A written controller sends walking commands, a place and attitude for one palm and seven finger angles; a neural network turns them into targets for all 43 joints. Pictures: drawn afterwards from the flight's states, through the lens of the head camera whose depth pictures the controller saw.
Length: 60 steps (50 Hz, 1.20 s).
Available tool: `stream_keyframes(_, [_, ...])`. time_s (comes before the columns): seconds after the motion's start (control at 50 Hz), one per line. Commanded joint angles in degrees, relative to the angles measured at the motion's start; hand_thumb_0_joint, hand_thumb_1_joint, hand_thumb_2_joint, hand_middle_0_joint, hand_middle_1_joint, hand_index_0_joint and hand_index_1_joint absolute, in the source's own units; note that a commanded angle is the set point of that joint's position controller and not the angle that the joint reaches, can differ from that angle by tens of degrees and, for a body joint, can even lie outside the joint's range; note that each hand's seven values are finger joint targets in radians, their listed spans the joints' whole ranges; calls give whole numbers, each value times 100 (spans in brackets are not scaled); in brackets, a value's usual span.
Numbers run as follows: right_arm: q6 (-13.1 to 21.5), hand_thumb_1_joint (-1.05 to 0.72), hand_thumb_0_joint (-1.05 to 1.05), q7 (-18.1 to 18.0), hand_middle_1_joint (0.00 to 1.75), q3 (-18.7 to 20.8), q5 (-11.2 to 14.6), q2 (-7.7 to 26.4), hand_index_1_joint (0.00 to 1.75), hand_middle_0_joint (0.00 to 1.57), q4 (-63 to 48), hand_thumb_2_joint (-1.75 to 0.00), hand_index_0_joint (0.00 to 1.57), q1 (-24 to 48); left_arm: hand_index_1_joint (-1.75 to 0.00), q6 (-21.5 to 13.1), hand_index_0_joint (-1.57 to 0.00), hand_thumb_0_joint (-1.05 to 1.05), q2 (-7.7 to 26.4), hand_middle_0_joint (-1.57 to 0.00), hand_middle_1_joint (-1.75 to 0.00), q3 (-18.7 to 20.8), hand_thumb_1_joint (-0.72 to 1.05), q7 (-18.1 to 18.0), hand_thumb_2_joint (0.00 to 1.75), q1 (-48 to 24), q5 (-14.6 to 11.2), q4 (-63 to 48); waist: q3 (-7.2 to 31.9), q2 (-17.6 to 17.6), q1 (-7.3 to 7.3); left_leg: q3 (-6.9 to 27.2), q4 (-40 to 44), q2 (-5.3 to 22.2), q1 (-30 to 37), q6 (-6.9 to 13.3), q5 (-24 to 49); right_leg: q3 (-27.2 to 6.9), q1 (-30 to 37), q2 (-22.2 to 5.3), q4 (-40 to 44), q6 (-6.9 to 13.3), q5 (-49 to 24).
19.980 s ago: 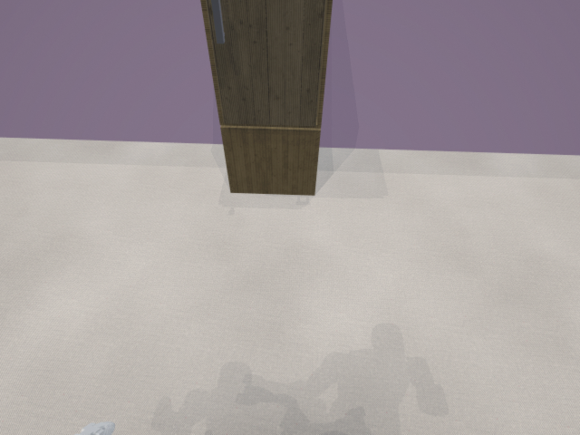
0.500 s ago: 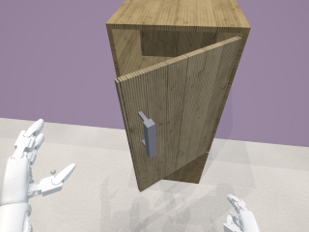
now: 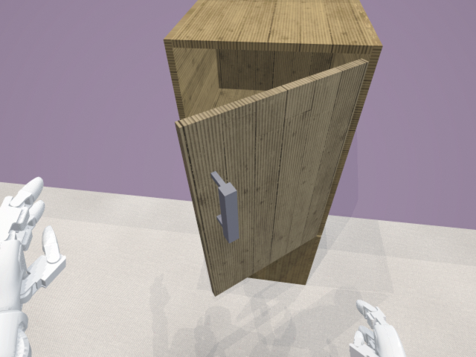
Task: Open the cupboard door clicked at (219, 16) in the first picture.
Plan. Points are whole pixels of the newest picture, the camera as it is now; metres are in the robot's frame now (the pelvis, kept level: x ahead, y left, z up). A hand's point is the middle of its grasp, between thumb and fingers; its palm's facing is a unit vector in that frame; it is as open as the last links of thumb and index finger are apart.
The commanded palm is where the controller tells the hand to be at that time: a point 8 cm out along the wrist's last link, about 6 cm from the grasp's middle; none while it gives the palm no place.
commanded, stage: draw the hand back to the body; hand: left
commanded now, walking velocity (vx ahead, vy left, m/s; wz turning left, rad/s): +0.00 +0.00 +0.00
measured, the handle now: (223, 207) +0.36 +0.08 +0.06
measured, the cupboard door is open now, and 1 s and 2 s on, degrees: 40 40 40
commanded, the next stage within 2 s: step back with the hand held close in 0.08 s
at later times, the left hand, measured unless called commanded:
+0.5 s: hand (59, 272) +0.17 +0.26 +0.14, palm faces +0.32 -0.80 -0.51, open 7.4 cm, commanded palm +0.12 +0.30 +0.17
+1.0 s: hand out of the picture +0.07 +0.30 +0.15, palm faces +0.49 -0.72 -0.50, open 7.4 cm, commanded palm +0.01 +0.33 +0.17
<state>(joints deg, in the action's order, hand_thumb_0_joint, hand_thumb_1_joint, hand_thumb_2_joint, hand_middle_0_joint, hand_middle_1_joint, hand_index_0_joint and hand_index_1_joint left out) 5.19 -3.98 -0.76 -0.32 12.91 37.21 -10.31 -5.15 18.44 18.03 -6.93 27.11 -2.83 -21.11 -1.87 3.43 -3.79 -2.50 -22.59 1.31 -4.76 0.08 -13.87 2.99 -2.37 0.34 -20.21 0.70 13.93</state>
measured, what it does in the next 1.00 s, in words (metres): shifts its weight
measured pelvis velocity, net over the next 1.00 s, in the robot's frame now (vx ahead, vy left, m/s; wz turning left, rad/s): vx -0.11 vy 0.02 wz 0.07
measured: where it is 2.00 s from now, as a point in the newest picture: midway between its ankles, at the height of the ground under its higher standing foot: outside the picture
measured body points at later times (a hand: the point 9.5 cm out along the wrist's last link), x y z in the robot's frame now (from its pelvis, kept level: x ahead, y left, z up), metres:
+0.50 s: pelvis -0.03 +0.01 +0.00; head -0.01 -0.01 +0.45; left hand +0.15 +0.30 +0.16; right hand +0.15 -0.24 -0.09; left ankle -0.01 +0.12 -0.74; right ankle -0.03 -0.11 -0.74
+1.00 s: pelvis -0.11 +0.02 -0.02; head -0.09 +0.04 +0.42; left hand +0.04 +0.34 +0.18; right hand +0.05 -0.20 -0.10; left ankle -0.01 +0.12 -0.74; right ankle -0.09 -0.10 -0.74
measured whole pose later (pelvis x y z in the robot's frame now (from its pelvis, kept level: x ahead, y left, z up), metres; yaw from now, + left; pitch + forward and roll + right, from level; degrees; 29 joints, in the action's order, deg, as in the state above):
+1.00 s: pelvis -0.11 +0.02 -0.02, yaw +4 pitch -1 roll -2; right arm 6.1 -4.4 -0.5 -0.2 11.3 33.3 -14.3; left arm -13.2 24.0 26.3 -9.0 30.5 0.3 -30.1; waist -3.2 0.1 0.3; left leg -0.8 -35.9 -0.1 -25.9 3.1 -9.5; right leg -1.1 -17.9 3.0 -37.3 -0.9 17.5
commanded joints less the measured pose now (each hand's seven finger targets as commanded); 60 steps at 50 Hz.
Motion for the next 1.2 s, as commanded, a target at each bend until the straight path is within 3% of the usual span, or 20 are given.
stream_keyframes(0.0, [377,-90,0,-91,30,210,18,565,30,20,-919,-90,20,757,-30,-425,-20,0,1207,-20,-30,774,90,-104,90,-541,-10,-1352,501,85,-17,91,180,-41,221,85,1446,-164,-175,-20,329,-7,-1330])
stream_keyframes(0.16, [401,-90,0,-76,30,232,25,556,30,20,-897,-90,20,754,-30,-454,-20,0,1079,-20,-30,706,90,-78,90,-451,-33,-1192,380,-32,-4,82,239,-31,186,98,1239,-166,-261,-17,373,-28,-1131])
stream_keyframes(0.18, [437,-90,0,-80,30,225,30,569,30,20,-924,-90,20,783,-30,-534,-20,0,1340,-20,-30,862,90,-109,90,-955,-31,-1705,562,82,2,100,212,-50,255,97,1237,-187,-202,-23,374,-21,-1158])
stream_keyframes(0.2, [324,-90,0,-85,30,124,99,599,30,20,-1116,-90,20,689,-30,-805,-20,0,2341,-20,-30,1880,90,-176,90,-1776,35,-1815,-115,271,186,210,79,12,-253,156,773,-582,-797,-256,590,-3,-1352])
stream_keyframes(0.22, [237,-90,0,-99,30,199,66,587,30,20,-980,-90,20,691,-30,-779,-20,0,1581,-20,-30,1324,90,-59,90,-730,-40,-1094,70,-391,235,299,-64,44,-300,186,743,-595,-814,-378,577,-15,-1416])
stream_keyframes(0.26, [88,-90,0,-54,30,273,71,668,30,20,-1115,-90,20,657,-30,-687,-20,0,1102,-20,-30,887,90,61,90,83,-32,-922,306,-589,259,184,-214,70,-222,192,963,-591,-882,-446,482,-57,-1693])
stream_keyframes(0.3, [12,-90,0,-71,30,302,65,724,30,20,-1158,-90,20,682,-30,-687,-20,0,1141,-20,-30,868,90,50,90,181,-18,-1098,557,-223,263,155,-199,127,-221,172,1278,-509,-792,-484,300,-65,-1978])
stream_keyframes(0.38, [-140,-90,0,-113,30,355,107,702,30,20,-1325,-90,20,599,-30,-653,-20,0,1410,-20,-30,1071,90,-54,90,311,7,-1515,1046,-428,292,130,-303,244,-252,151,1895,-443,-596,-459,-89,-116,-2584])
stream_keyframes(0.5, [-230,-90,0,-184,30,393,125,687,30,20,-1469,-90,20,625,-30,-671,-20,0,1740,-20,-30,1416,90,-208,90,492,2,-2016,1253,-6,250,267,-310,334,-571,136,2155,-447,-452,-428,-536,-83,-2666])
stream_keyframes(0.62, [-166,-90,0,-155,30,377,115,690,30,20,-1503,-90,20,503,-30,-747,-20,0,1543,-20,-30,1342,90,-267,90,667,23,-1958,862,110,303,497,-42,473,-1526,221,776,-537,-527,-329,-632,-89,-1397])
stream_keyframes(0.7, [-38,-90,0,-150,30,394,96,758,30,20,-1475,-90,20,439,-30,-847,-20,0,1545,-20,-30,1383,90,-305,90,559,95,-1959,519,98,348,660,170,492,-2371,320,-1119,-676,-575,-303,-563,-68,-226])
stream_keyframes(0.78, [130,-90,0,-153,30,374,67,799,30,20,-1457,-90,20,328,-30,-985,-20,0,1457,-20,-30,1354,90,-341,90,316,195,-2018,338,104,399,858,261,577,-2935,406,-2115,-693,-657,-207,-662,-84,691])
stream_keyframes(0.9, [430,-90,0,-171,30,404,38,800,30,20,-1409,-90,20,332,-30,-1159,-20,0,1576,-20,-30,1607,90,-337,90,218,299,-2239,704,979,286,1547,1114,1160,-3784,665,-2805,-309,478,360,-2300,-217,-100])
stream_keyframes(0.94, [477,-90,0,-133,30,387,1,740,30,20,-1350,-90,20,335,-30,-1184,-20,0,1484,-20,-30,1561,90,-308,90,161,294,-2121,451,794,314,1605,1022,1253,-4002,757,-2764,-456,413,370,-2390,-174,227])
stream_keyframes(0.98, [516,-90,0,-78,30,390,-15,694,30,20,-1232,-90,20,292,-30,-1197,-20,0,1414,-20,-30,1462,90,-275,90,195,192,-2059,350,302,356,1290,456,924,-3159,552,-1954,-760,-383,209,-1413,1,181])
stream_keyframes(1.04, [505,-90,0,-21,30,438,55,618,30,20,-1049,-90,20,206,-30,-1193,-20,0,1438,-20,-30,1200,90,-276,90,10,108,-2066,834,-840,446,369,-1416,-14,-1230,-14,-712,-2078,-2007,-847,147,447,-175])
stream_keyframes(1.06, [474,-90,0,-10,30,446,55,592,30,20,-981,-90,20,204,-30,-1176,-20,0,1528,-20,-30,1198,90,-295,90,-72,112,-2093,895,-1121,447,283,-2094,-188,-910,-83,-591,-2293,-2391,-1247,416,617,-264])
stream_keyframes(1.1, [351,-90,0,-14,30,424,2,504,30,20,-928,-90,20,369,-30,-1095,-20,0,1655,-20,-30,1286,90,-332,90,-101,142,-1971,783,-1180,430,341,-2705,-244,-1172,-109,-693,-2267,-2327,-1534,315,803,-1510])
stream_keyframes(1.16, [219,-90,0,-89,30,309,29,461,30,20,-935,-90,20,462,-30,-998,-20,0,1707,-20,-30,1374,90,-302,90,-119,142,-1910,501,-779,482,387,-647,-79,-1249,-48,-62,-1358,-1817,-856,-499,267,-2379])
stream_keyframes(1.18, [211,-90,0,-132,30,358,51,611,30,20,-997,-90,20,533,-30,-1027,-20,0,1716,-20,-30,1407,90,-288,90,-107,134,-2030,590,-51,417,758,-11,302,-1240,98,1082,-970,-1668,-270,-912,-48,-1984])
